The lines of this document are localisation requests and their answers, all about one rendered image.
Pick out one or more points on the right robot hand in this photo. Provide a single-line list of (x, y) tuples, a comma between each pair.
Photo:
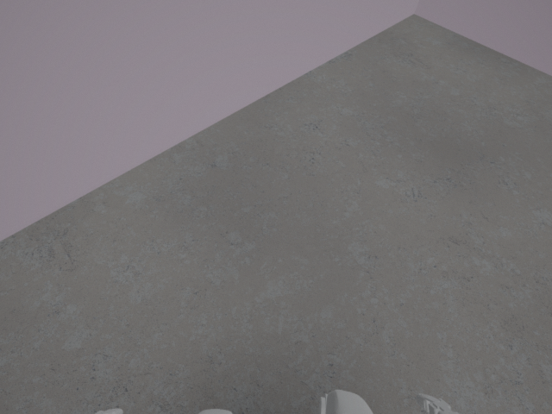
[(433, 405)]

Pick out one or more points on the right robot thigh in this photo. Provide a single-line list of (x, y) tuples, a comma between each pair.
[(342, 402)]

